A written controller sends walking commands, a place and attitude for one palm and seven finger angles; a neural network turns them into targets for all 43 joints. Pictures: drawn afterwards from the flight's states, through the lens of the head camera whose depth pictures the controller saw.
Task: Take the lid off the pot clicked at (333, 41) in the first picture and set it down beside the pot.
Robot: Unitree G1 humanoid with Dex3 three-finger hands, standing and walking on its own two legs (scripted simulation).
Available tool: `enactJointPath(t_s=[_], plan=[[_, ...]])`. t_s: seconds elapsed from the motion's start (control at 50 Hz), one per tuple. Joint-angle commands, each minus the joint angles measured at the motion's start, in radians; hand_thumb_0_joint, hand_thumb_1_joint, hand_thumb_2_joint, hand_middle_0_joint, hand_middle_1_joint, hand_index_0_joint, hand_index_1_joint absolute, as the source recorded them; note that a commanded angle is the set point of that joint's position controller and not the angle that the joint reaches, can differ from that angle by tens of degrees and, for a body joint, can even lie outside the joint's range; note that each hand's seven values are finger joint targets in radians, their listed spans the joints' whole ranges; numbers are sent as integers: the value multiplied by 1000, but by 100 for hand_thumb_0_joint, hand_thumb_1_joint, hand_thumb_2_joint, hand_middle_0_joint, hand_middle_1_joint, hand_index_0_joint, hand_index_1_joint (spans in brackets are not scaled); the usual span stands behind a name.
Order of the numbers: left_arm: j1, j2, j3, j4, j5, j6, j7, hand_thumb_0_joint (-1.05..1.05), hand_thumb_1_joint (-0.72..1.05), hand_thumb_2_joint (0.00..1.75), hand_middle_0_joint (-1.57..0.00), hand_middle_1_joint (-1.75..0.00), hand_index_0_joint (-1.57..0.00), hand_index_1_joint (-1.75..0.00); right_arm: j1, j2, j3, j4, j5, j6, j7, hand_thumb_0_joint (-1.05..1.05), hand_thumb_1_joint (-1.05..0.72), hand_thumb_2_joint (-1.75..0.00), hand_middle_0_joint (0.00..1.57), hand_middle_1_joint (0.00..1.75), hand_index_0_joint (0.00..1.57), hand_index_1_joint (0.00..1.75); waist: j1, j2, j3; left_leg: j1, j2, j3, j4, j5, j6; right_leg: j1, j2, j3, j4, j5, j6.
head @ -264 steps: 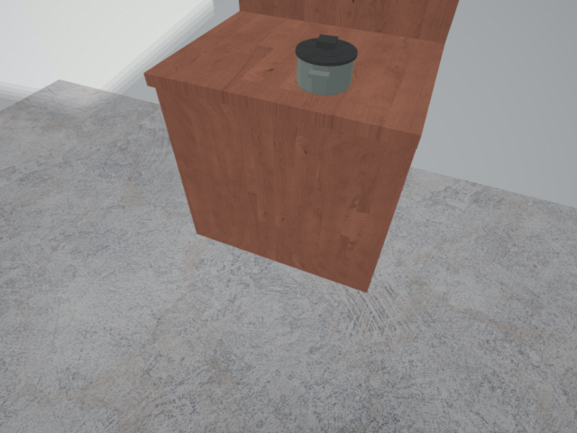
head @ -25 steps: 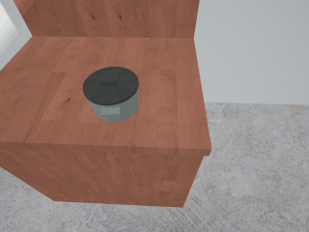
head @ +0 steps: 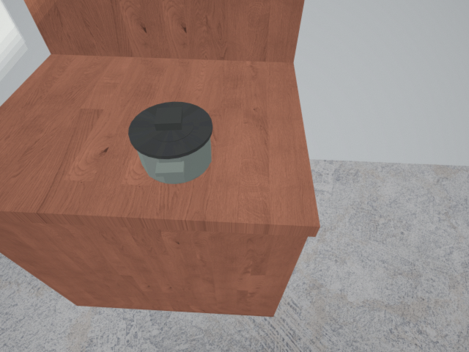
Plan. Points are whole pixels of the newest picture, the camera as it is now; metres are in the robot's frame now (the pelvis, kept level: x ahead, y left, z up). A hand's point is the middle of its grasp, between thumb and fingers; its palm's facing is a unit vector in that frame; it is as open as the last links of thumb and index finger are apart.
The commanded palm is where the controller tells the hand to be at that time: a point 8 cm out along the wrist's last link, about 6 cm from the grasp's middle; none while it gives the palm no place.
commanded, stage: look again from close up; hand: left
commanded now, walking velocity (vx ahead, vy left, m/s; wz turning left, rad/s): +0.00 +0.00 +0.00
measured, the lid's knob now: (169, 118) +0.50 +0.17 +0.12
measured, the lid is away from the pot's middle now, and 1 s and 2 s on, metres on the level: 0.00 0.00 0.00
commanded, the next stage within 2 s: lift the closed hand beside the body in 0.60 s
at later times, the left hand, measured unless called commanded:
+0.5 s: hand out of the picture -0.02 +0.18 -0.18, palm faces +0.04 -0.98 -0.18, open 7.3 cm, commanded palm none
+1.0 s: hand (111, 349) +0.13 +0.20 -0.03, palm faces +0.15 -0.96 -0.25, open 5.6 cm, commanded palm +0.07 +0.26 -0.01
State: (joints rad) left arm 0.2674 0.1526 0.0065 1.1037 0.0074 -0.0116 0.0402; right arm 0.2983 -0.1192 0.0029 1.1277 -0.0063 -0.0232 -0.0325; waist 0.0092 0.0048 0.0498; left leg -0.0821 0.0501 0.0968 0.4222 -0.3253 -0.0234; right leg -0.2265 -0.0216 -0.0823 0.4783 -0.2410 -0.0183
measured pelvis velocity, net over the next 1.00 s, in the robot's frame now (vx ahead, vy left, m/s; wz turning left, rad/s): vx -0.03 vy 0.02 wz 0.03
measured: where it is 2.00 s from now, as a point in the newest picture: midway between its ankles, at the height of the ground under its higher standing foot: outside the picture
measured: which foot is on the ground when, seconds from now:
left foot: down 0.00-1.00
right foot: down 0.00-1.00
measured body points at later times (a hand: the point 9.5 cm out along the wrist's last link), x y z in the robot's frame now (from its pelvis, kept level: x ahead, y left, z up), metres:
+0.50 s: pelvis -0.01 +0.01 +0.00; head +0.01 +0.01 +0.45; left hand -0.02 +0.23 -0.16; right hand -0.04 -0.19 -0.16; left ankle -0.06 +0.13 -0.74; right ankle +0.01 -0.11 -0.74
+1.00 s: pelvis -0.03 +0.02 +0.00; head -0.04 +0.02 +0.45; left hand +0.12 +0.25 -0.02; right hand +0.16 -0.23 -0.06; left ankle -0.06 +0.13 -0.74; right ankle +0.01 -0.11 -0.74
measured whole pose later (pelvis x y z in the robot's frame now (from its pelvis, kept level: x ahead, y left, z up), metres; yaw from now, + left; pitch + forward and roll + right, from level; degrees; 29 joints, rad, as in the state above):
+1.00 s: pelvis -0.03 +0.02 +0.00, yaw +2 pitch -1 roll +0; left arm 0.50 0.19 0.00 0.07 -0.01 0.00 0.10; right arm 0.15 -0.27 -0.03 0.69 0.03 -0.21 0.00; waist -0.02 0.01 -0.02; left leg -0.15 0.01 0.08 0.49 -0.32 0.02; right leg -0.26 -0.07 -0.09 0.49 -0.21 0.01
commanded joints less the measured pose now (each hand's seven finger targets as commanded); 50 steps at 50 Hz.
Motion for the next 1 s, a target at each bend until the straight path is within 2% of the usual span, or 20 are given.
enactJointPath(t_s=[0.0, 0.08, 0.24, 0.28, 0.66, 0.68, 0.7, 0.72, 0.74, 0.76, 0.78, 0.8, 0.82, 0.84, 0.86, 0.9, 0.92, 0.94, 0.96, 0.98], plan=[[67, 96, 15, -29, 2, -12, 1, 0, 90, 90, -20, -30, -20, -30, 94, -70, -16, -8, -4, -11, -9, 0, -90, -90, 20, 30, 20, 30, -4, -6, 23, -74, 77, -70, -85, 181, 38, 25, -98, 110, -79, 200, -29], [73, 91, 15, -27, 4, -13, 2, 0, 90, 90, -20, -30, -20, -30, 106, -64, -15, -3, -3, -14, -8, 0, -90, -90, 20, 30, 20, 30, -5, 12, 14, -72, 74, -68, -79, 199, 39, 28, -102, 109, -73, 210, -28], [83, 78, 14, -26, 5, -8, 2, 0, 90, 90, -20, -30, -20, -30, 111, -57, -15, -3, -2, -12, -9, 0, -90, -90, 20, 30, 20, 30, -3, 6, 50, -102, 74, -72, -86, 154, 43, 8, -94, 113, -80, 148, -24], [90, 76, 14, -23, 4, -11, 3, 0, 90, 90, -20, -30, -20, -30, 116, -56, -15, 0, -2, -15, -9, 0, -90, -90, 20, 30, 20, 30, -4, 4, 26, -83, 74, -71, -83, 177, 45, 15, -95, 113, -73, 174, -26], [104, 60, 15, -15, 6, -10, 6, 0, 90, 90, -20, -30, -20, -30, 117, -48, -17, 4, -1, -18, -12, 0, -90, -90, 20, 30, 20, 30, -3, 12, 32, -77, 79, -71, -78, 222, 50, 9, -94, 110, -60, 206, -21], [159, 102, 13, 35, 12, -17, 39, 0, 90, 90, -20, -30, -20, -30, -1, -134, -30, -74, 7, -15, -1, 0, -90, -90, 20, 30, 20, 30, 17, 2, 20, -156, 96, -34, 110, 338, 23, 39, -142, 128, -22, 533, -12], [-544, 408, 96, -1264, -161, -179, 87, 0, 90, 90, -24, -35, -24, -35, -74, -295, -36, -406, 50, -177, -10, 0, -90, -90, 20, 30, 20, 30, -12, 207, -293, -38, -37, -96, -5, 352, 9, 152, -68, 88, 7, 420, -22], [-165, 222, -30, -1118, -91, -78, 133, 0, 90, 90, -29, -40, -29, -40, -99, -198, -23, -388, 79, -276, -33, 0, -90, -90, 20, 30, 20, 30, 35, 300, -403, -10, -5, -72, 12, 417, -14, 172, -73, 76, 38, 349, -61], [78, 36, -123, -1042, -75, 51, 134, 0, 90, 90, -33, -44, -33, -44, -115, -178, -13, -394, 104, -293, -27, 0, -90, -90, 20, 30, 20, 30, 21, 194, -313, -32, -19, -89, -45, 430, -17, 168, -38, 21, -5, 257, -41], [87, -15, -176, -1019, -64, 79, 119, 0, 90, 90, -38, -49, -38, -49, -123, -205, -6, -393, 89, -319, -23, 0, -90, -90, 20, 30, 20, 30, 6, 59, -212, -45, -23, -96, -48, 381, 13, 132, -23, -14, -37, 229, -18], [80, 15, -147, -944, -30, 76, 119, 0, 90, 90, -42, -54, -42, -54, -142, -227, -6, -393, 58, -333, -13, 0, -90, -90, 20, 30, 20, 30, -14, -36, -107, -89, -32, -115, -44, 349, 31, 83, -14, -28, -51, 216, -11], [198, -17, -120, -744, 0, 79, 118, 0, 90, 90, -46, -59, -46, -59, -167, -228, -17, -387, 40, -312, -2, 0, -90, -90, 20, 30, 20, 30, -14, -155, 27, -169, -20, -134, -51, 301, 34, 21, -3, -41, -61, 164, -12], [212, 6, -85, -682, 11, 71, 106, 0, 90, 90, -51, -64, -51, -64, -151, -249, -37, -403, 24, -289, 19, 0, -90, -90, 20, 30, 20, 30, -6, -225, 58, -219, -27, -137, -33, 233, 36, -29, -1, -42, -51, 116, -5], [243, 63, -28, -799, 9, 40, 92, 0, 90, 90, -55, -68, -55, -68, -170, -253, -53, -446, 22, -275, 33, 0, -90, -90, 20, 30, 20, 30, 11, -213, 7, -223, -27, -133, -33, 199, 36, -6, -9, -33, -46, 80, -1], [336, 102, 16, -946, 6, 13, 79, 0, 90, 90, -60, -73, -60, -73, -200, -246, -59, -503, 21, -272, 39, 0, -90, -90, 20, 30, 20, 30, 43, -164, -59, -211, -29, -122, -42, 183, 34, 46, -14, -23, -46, 57, -2], [507, 156, 87, -1142, -13, -12, 66, 0, 90, 90, -68, -83, -68, -83, -243, -226, -62, -578, 29, -261, 42, 0, -90, -90, 20, 30, 20, 30, 78, -29, -136, -198, -31, -99, -52, 198, 27, 141, -22, -10, -36, 73, -9], [474, 150, 70, -1208, -15, -23, 60, 0, 90, 90, -73, -88, -73, -88, -255, -223, -53, -617, 31, -249, 43, 0, -90, -90, 20, 30, 20, 30, 59, -24, -92, -217, -37, -99, -55, 179, 25, 119, -17, -7, -39, 72, -10], [412, 143, 61, -1211, -12, -29, 57, 0, 90, 90, -77, -92, -77, -92, -268, -223, -56, -636, 31, -233, 38, 0, -90, -90, 20, 30, 20, 30, 31, -46, -6, -241, -36, -89, -49, 140, 29, 63, -14, -4, -55, 52, -6], [386, 141, 74, -1189, -15, -34, 55, 0, 90, 90, -82, -97, -82, -97, -258, -226, -62, -643, 34, -213, 31, 0, -90, -90, 20, 30, 20, 30, 20, -55, 40, -254, -34, -81, -45, 96, 30, 26, -10, -2, -67, 21, -4], [355, 140, 77, -1218, -18, -46, 51, 0, 90, 90, -86, -102, -86, -102, -249, -228, -63, -659, 35, -200, 25, 0, -90, -90, 20, 30, 20, 30, 13, -47, 39, -249, -37, -74, -39, 79, 31, 14, -9, 3, -73, 14, -4]])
